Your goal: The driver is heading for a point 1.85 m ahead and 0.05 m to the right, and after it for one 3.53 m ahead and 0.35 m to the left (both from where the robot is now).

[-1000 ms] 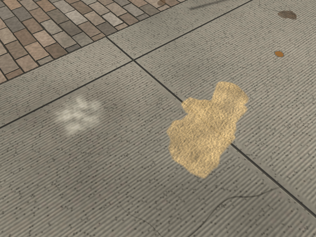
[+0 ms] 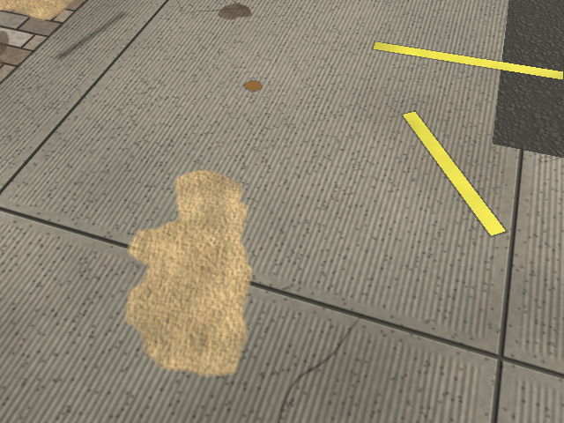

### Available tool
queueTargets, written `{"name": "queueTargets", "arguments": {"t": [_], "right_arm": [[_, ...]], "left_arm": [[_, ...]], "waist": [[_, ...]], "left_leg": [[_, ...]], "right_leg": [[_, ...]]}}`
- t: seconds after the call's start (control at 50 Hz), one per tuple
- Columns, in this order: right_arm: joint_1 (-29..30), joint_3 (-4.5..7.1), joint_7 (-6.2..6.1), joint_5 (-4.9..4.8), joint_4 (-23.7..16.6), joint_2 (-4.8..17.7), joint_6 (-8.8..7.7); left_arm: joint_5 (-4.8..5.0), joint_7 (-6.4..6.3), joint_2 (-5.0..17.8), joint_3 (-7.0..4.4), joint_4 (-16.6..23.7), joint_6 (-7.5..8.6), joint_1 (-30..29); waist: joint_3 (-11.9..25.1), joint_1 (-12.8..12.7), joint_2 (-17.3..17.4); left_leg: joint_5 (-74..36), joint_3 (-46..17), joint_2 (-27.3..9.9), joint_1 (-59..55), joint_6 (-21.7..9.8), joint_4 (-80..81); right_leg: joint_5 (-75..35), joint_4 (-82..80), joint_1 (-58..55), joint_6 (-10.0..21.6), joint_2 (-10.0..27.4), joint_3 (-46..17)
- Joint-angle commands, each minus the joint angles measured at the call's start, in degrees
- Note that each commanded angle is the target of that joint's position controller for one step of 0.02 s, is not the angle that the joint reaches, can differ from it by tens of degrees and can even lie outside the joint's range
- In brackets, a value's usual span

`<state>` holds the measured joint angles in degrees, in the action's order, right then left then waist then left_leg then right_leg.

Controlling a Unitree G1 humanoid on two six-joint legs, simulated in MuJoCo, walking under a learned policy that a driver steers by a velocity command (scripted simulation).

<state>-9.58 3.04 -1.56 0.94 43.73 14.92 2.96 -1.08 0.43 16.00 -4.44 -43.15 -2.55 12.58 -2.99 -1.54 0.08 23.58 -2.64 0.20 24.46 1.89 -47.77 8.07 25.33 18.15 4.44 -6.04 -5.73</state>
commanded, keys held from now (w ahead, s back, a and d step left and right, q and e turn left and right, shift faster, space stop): e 0.26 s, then no key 0.28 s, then q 0.46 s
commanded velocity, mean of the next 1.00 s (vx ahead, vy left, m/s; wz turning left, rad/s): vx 0.00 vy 0.00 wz -0.14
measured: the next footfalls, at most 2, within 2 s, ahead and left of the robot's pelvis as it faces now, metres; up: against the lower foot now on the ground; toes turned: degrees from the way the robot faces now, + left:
left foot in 0.12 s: +0.04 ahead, +0.12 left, +0.00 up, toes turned -8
right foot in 0.52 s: -0.03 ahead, -0.09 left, +0.00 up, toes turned -13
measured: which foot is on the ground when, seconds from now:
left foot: up 0.00-0.10, down 0.12-0.52, up 0.54-0.94, down 0.96-1.00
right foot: down 0.00-0.12, up 0.14-0.50, down 0.52-0.94, up 0.96-1.00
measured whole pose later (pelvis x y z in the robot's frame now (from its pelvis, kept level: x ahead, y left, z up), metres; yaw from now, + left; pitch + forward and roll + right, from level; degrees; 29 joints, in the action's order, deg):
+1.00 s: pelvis -0.06 +0.04 -0.01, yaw -4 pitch -1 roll -1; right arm -14.6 3.0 1.0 0.8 45.0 15.4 2.0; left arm -1.3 -1.9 17.0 -3.1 -46.7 -3.3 8.1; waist -4.1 1.0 -2.4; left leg 18.5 1.6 2.4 13.6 -3.9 -33.5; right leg 26.6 43.9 18.7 0.3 1.4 3.9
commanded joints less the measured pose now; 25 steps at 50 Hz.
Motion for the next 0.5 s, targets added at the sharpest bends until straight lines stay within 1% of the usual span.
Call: {"name": "queueTargets", "arguments": {"t": [0.02, 0.06, 0.08, 0.1, 0.12, 0.14, 0.16, 0.18, 0.2, 0.22, 0.24, 0.26, 0.3, 0.34, 0.4, 0.44, 0.46, 0.48, 0.5], "right_arm": [[-0.8, 0.81, -0.38, -0.50, -4.3, 4.5, -1.12], [-3.0, 0.71, -0.63, -0.90, -4.3, 4.5, -1.61], [-5.2, 0.61, -0.84, -0.98, -3.9, 4.2, -1.92], [-7.9, 0.69, -1.23, -0.80, -3.3, 4.4, -2.32], [-8.6, 1.55, -1.81, 0.02, -3.5, 8.6, -2.68], [-4.9, 2.68, -1.80, 0.59, -5.4, 14.6, -2.51], [-2.8, 2.71, -1.30, 1.22, -5.9, 13.7, -2.24], [-0.3, 1.45, -1.04, 0.99, -6.7, 9.4, -2.42], [2.8, 0.79, -0.79, 0.62, -7.2, 7.0, -2.50], [4.5, 0.57, -0.81, 0.50, -7.8, 6.4, -2.56], [4.4, 0.50, -1.00, 0.51, -8.2, 6.3, -2.63], [2.8, 0.55, -0.99, 0.54, -8.0, 6.3, -2.64], [-2.2, 0.92, -0.91, 0.41, -6.5, 7.1, -2.81], [-5.0, 1.35, -0.78, 0.34, -5.3, 8.1, -2.96], [-3.9, 1.58, 0.07, 0.49, -4.9, 8.9, -2.93], [-3.9, 1.84, 0.75, 0.66, -4.2, 9.8, -2.61], [-4.0, 1.93, 0.98, 0.53, -3.7, 10.2, -2.37], [-3.4, 1.92, 1.13, 0.12, -3.3, 10.3, -2.07], [-3.5, 1.78, 1.22, -0.35, -2.8, 10.0, -1.89]], "left_arm": [[-0.31, 0.25, 9.6, -2.60, 3.4, 0.23, 0.1], [-0.18, 0.53, 9.6, -2.69, 3.6, 0.01, -1.2], [0.14, 0.60, 9.4, -2.69, 3.7, -0.15, -2.5], [0.76, 0.44, 8.9, -2.55, 4.0, -0.23, -3.7], [1.22, 0.16, 6.2, -1.85, 4.6, -0.02, -2.9], [1.72, -0.14, 3.1, -1.22, 5.7, 0.34, -1.3], [-1.00, -0.42, 8.0, -2.34, 4.8, 0.32, -1.6], [-1.02, -0.04, 9.0, -2.94, 4.0, 0.16, -0.7], [-0.86, 0.41, 8.5, -2.99, 2.7, -0.28, 1.3], [-0.69, 0.97, 8.2, -2.98, 2.0, -0.76, 2.8], [-0.45, 1.51, 7.8, -2.82, 1.6, -1.08, 3.6], [-0.19, 1.83, 7.4, -2.55, 1.8, -1.24, 2.9], [0.09, 1.94, 6.2, -1.89, 3.1, -1.36, -0.5], [0.19, 1.80, 5.0, -1.25, 3.7, -1.58, -2.0], [0.55, 1.47, 3.7, -0.14, 3.9, -1.71, -2.6], [1.01, 1.02, 3.9, 0.26, 4.0, -1.54, -2.6], [1.14, 0.82, 3.8, 0.44, 3.7, -1.31, -1.9], [1.03, 0.60, 3.3, 0.73, 2.9, -0.91, -0.1], [0.42, 0.25, 3.2, 1.05, 2.2, -0.25, 1.3]], "waist": [[6.3, -0.1, -7.2], [6.6, 0.9, -7.8], [6.6, 2.3, -7.6], [6.3, 4.1, -6.7], [5.9, 3.4, 0.1], [4.8, 1.7, 13.4], [2.9, 1.8, 10.1], [2.2, -0.1, 6.4], [1.1, -1.9, 4.9], [1.8, -2.6, 6.5], [2.3, -2.1, 8.1], [2.6, -0.9, 7.8], [3.3, 1.9, 7.3], [4.2, 3.3, 8.1], [4.9, 3.5, 10.2], [5.3, 3.7, 11.8], [5.4, 3.3, 11.9], [5.4, 1.8, 10.9], [5.2, 0.4, 8.9]], "left_leg": [[0.9, 0.5, 1.9, -1.6, -0.8, 4.6], [0.5, 0.6, 3.1, -6.3, -1.8, 10.7], [-2.1, 0.9, 3.7, -10.4, -2.5, 16.7], [-6.5, 0.8, 3.2, -16.1, -3.2, 25.5], [-3.0, -7.6, -5.7, -20.4, -5.3, 33.4], [-1.9, -24.3, -20.9, -21.9, -10.8, 38.6], [-9.3, -24.0, -24.3, -12.8, -15.6, 37.1], [-14.8, -19.5, -21.1, -9.7, -15.7, 35.7], [-18.3, -12.8, -16.9, -8.7, -13.8, 34.4], [-20.4, -8.1, -13.9, -10.6, -12.2, 33.4], [-24.8, -5.2, -12.6, -12.9, -12.1, 32.3], [-27.9, -3.5, -12.2, -15.2, -12.3, 31.4], [-32.9, -3.5, -13.2, -20.4, -13.6, 29.8], [-35.8, -3.8, -14.5, -23.8, -14.4, 28.3], [-36.4, -2.1, -14.4, -21.6, -14.1, 26.7], [-38.8, -2.1, -14.4, -20.0, -14.2, 25.3], [-39.9, -2.2, -14.3, -19.6, -13.9, 24.2], [-40.2, -1.3, -13.5, -18.3, -12.8, 22.3], [-37.5, -0.3, -12.7, -15.2, -10.3, 20.4]], "right_leg": [[-4.3, -7.0, -5.9, 9.1, 14.8, -19.6], [-5.7, -6.2, -4.6, 7.6, 14.0, -21.6], [-4.9, -5.4, -3.0, 6.1, 12.8, -21.9], [-0.7, -4.0, 0.4, 3.4, 10.7, -21.2], [9.3, 1.9, 6.0, -0.4, 6.2, -17.1], [20.5, 15.0, 15.8, -3.3, -4.5, -3.3], [24.0, 27.9, 14.3, -4.2, -1.3, -0.4], [21.3, 34.0, 11.2, -4.1, 0.0, -1.6], [17.8, 38.3, 10.4, -4.4, 0.4, -0.9], [15.1, 41.3, 11.1, -4.9, 0.6, 0.0], [14.5, 42.8, 12.4, -5.7, 0.8, 1.1], [14.3, 42.2, 13.4, -6.6, 1.2, 2.0], [15.3, 38.1, 14.6, -7.7, 1.4, 2.1], [17.2, 32.6, 13.8, -7.9, 1.6, 1.9], [19.9, 21.6, 5.9, -6.8, 2.4, 4.2], [20.3, 15.1, 1.0, -5.8, 2.1, 6.7], [18.2, 10.8, -1.1, -5.2, 2.0, 7.5], [12.5, 3.0, -4.9, -4.5, 2.0, 8.3], [2.8, -7.6, -10.4, -3.7, 2.7, 7.6]]}}
Keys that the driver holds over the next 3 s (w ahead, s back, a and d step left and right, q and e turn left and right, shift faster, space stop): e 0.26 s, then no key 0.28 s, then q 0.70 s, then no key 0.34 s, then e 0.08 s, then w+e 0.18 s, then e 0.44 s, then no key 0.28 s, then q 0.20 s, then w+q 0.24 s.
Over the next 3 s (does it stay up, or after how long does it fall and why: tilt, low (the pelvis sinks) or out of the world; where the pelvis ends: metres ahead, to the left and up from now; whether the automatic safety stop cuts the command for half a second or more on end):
stays up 0.13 0.00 0.00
